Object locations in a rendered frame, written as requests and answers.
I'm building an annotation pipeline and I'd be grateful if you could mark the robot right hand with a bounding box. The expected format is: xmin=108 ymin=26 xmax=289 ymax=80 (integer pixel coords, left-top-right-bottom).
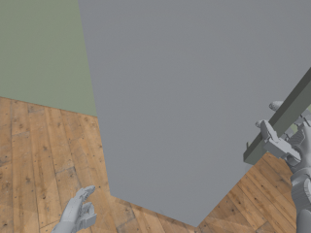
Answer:
xmin=256 ymin=101 xmax=311 ymax=174

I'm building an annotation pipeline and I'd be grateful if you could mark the robot right forearm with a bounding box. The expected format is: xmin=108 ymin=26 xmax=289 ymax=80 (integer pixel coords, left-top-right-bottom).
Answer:
xmin=290 ymin=167 xmax=311 ymax=233

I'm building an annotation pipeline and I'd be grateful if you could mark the robot left forearm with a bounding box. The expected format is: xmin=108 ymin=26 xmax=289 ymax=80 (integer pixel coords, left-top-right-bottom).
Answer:
xmin=51 ymin=220 xmax=77 ymax=233

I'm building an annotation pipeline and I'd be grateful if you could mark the robot left hand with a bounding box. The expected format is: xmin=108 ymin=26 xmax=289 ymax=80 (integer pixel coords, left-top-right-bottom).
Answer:
xmin=59 ymin=185 xmax=97 ymax=232

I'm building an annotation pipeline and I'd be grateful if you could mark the handle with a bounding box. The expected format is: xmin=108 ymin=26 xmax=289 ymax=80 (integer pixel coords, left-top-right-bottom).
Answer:
xmin=243 ymin=67 xmax=311 ymax=165

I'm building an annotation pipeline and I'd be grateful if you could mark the fridge door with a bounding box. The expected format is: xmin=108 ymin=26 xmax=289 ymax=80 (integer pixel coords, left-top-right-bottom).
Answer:
xmin=78 ymin=0 xmax=311 ymax=227

